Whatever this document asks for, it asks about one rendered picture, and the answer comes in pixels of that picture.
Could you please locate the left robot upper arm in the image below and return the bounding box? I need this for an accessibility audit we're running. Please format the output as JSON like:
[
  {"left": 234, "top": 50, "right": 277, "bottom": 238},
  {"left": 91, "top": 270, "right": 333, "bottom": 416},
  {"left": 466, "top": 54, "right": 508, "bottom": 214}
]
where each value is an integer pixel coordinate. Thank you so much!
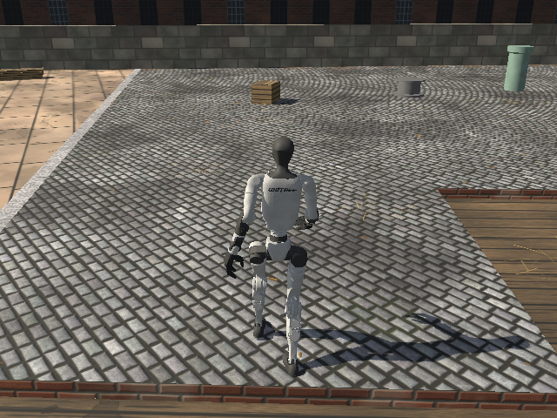
[{"left": 242, "top": 174, "right": 264, "bottom": 224}]

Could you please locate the right robot upper arm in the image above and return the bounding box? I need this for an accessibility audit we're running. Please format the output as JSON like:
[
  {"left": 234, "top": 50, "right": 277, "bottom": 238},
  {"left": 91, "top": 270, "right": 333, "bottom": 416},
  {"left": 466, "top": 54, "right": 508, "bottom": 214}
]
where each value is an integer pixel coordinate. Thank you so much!
[{"left": 299, "top": 175, "right": 318, "bottom": 220}]

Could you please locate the left robot foot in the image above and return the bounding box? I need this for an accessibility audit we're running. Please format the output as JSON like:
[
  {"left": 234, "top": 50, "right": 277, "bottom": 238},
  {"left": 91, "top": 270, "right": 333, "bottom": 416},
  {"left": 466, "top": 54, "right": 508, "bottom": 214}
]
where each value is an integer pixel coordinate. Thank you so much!
[{"left": 253, "top": 316, "right": 265, "bottom": 338}]

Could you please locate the robot right thigh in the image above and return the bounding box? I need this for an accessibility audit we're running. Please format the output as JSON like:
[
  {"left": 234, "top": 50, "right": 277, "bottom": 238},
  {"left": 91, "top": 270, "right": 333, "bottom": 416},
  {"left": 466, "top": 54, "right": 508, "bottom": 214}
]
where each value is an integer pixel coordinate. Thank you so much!
[{"left": 285, "top": 245, "right": 308, "bottom": 317}]

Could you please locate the robot left hand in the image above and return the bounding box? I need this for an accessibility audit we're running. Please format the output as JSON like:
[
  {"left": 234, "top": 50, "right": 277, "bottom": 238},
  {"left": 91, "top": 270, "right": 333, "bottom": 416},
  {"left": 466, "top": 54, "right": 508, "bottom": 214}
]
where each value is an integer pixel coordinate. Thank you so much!
[{"left": 224, "top": 249, "right": 244, "bottom": 279}]

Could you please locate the left robot forearm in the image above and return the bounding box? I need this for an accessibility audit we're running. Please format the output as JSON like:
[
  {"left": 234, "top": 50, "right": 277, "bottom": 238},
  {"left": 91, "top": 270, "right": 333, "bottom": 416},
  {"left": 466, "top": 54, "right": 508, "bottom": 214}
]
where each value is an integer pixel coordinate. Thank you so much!
[{"left": 228, "top": 210, "right": 249, "bottom": 255}]

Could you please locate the right robot forearm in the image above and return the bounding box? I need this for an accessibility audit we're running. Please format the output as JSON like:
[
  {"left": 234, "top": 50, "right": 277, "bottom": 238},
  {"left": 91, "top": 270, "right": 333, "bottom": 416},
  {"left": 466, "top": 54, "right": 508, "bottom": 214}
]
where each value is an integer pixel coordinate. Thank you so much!
[{"left": 305, "top": 209, "right": 319, "bottom": 226}]

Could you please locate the robot right hand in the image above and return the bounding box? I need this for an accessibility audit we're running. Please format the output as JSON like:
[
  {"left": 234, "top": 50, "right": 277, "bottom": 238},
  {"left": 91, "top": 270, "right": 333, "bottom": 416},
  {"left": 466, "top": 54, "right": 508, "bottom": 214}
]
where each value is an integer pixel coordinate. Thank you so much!
[{"left": 294, "top": 215, "right": 312, "bottom": 230}]

